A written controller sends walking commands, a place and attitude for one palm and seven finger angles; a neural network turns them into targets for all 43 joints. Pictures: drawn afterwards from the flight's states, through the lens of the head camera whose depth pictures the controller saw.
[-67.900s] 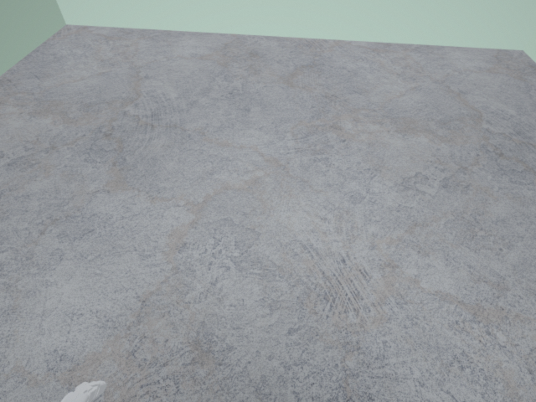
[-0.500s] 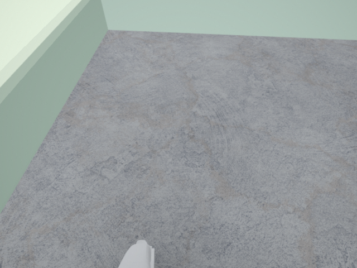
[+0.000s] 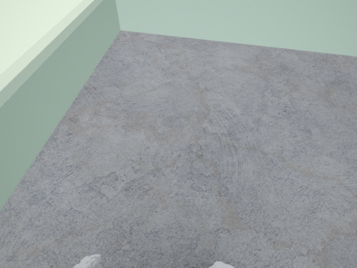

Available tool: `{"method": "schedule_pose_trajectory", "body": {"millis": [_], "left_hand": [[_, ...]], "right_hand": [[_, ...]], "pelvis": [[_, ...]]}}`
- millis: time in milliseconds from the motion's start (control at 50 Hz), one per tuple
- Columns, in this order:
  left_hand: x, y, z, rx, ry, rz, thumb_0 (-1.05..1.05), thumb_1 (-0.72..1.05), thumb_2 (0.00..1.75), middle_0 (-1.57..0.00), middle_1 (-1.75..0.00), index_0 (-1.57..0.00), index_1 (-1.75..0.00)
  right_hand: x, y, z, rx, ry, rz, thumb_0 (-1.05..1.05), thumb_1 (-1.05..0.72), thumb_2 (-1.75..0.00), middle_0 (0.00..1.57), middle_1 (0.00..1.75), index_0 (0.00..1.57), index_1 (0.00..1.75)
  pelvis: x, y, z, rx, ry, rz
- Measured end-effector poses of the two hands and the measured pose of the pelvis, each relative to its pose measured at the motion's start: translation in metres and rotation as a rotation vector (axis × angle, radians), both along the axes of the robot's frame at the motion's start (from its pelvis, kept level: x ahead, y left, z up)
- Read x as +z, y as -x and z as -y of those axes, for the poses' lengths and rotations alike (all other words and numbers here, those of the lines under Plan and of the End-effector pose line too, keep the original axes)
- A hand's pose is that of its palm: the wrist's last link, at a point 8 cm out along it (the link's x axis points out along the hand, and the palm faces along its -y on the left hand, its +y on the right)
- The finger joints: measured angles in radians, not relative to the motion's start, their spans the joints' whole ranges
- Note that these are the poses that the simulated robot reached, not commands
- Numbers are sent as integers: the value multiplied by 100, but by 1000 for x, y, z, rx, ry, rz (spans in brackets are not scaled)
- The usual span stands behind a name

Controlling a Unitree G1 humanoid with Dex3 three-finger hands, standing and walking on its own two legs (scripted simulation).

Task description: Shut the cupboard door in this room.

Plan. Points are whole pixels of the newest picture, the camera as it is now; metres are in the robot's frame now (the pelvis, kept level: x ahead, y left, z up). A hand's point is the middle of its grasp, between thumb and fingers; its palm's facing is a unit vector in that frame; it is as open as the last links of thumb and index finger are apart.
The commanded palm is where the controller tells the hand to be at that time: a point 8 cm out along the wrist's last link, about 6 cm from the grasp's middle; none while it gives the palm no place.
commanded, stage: turn to face it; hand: left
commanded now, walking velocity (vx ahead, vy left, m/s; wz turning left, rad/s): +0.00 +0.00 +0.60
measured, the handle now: out of the picture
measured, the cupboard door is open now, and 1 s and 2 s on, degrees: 50 50 50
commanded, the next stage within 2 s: none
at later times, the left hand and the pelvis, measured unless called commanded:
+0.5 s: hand out of the picture +0.00 +0.21 -0.19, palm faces +0.39 -0.89 -0.25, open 7.4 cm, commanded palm none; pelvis +0.04 +0.00 -0.02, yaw +20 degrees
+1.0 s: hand out of the picture +0.05 +0.18 -0.15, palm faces +0.60 -0.75 -0.27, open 7.4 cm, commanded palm none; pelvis +0.08 -0.04 +0.00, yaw +38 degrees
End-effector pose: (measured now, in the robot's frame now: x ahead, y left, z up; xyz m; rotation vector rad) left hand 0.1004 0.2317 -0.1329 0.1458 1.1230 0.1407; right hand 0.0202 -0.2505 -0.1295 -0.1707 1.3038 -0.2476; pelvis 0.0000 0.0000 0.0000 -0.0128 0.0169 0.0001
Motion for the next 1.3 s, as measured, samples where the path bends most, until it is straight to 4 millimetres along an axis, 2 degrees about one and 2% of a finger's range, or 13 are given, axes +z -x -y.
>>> {"method": "schedule_pose_trajectory", "body": {"millis": [100,180,340,480,540,600,700,840,920,1020,1120,1200,1300], "left_hand": [[9,-39,14,13,-43,108,0,91,90,-20,-30,-20,-30],[18,-31,20,58,-60,103,0,91,90,-20,-30,-20,-30],[11,34,11,224,-51,-33,0,90,90,-21,-30,-20,-30],[-22,119,-19,403,-21,-189,0,90,90,-21,-30,-21,-30],[-23,141,-29,450,-25,-260,0,90,90,-20,-30,-20,-30],[-14,142,-35,481,-25,-254,1,91,90,-20,-30,-20,-30],[-2,122,-38,513,-37,-166,1,91,90,-20,-30,-20,-30],[9,81,-21,541,-70,-39,0,91,90,-20,-30,-20,-30],[13,74,-2,570,-101,12,0,91,90,-20,-30,-20,-30],[20,90,23,647,-82,-18,0,90,90,-21,-30,-20,-30],[16,118,40,733,-44,-63,0,90,90,-21,-30,-21,-30],[5,155,48,816,-11,-109,0,90,90,-21,-30,-21,-30],[-20,213,51,925,31,-184,0,90,90,-21,-30,-21,-30]], "right_hand": [[-17,-15,23,24,-29,-39,-1,-92,-90,20,30,20,30],[-19,-44,31,83,-45,-44,0,-92,-90,20,30,20,30],[-8,-126,13,266,-58,4,0,-91,-90,20,30,20,30],[-1,-209,-38,469,-13,130,0,-91,-90,20,30,20,30],[10,-229,-56,512,-3,184,0,-91,-90,20,30,20,30],[19,-238,-66,546,7,195,0,-91,-90,20,30,20,30],[18,-243,-73,592,-10,165,0,-91,-90,20,30,20,30],[-6,-245,-61,620,-61,90,0,-91,-90,20,30,20,30],[-24,-255,-51,642,-83,52,0,-91,-90,20,30,20,30],[-19,-266,-50,698,-83,6,1,-91,-90,20,30,20,30],[-10,-276,-64,775,-66,-26,1,-91,-90,20,30,20,30],[-5,-288,-93,866,-49,-12,1,-91,-90,20,30,20,30],[-1,-302,-146,981,-40,90,1,-91,-90,20,30,20,30]], "pelvis": [[-10,-16,25,66,-8,-7],[-6,-23,32,134,-16,5],[1,-36,30,254,-38,-1],[-16,-42,5,350,-20,-12],[-13,-44,-1,369,-7,-12],[-5,-47,-3,403,9,-10],[2,-53,-1,459,10,-5],[-5,-68,19,548,-5,-4],[-12,-77,32,614,-19,4],[-3,-82,36,686,-38,6],[3,-83,35,759,-46,-9],[1,-78,28,814,-37,-16],[-13,-65,12,877,-20,-17]]}}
